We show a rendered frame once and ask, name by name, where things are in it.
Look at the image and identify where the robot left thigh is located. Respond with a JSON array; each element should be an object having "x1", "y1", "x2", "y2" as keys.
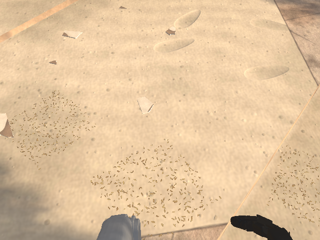
[{"x1": 96, "y1": 214, "x2": 142, "y2": 240}]

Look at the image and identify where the right robot hand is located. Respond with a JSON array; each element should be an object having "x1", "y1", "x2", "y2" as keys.
[{"x1": 230, "y1": 214, "x2": 293, "y2": 240}]

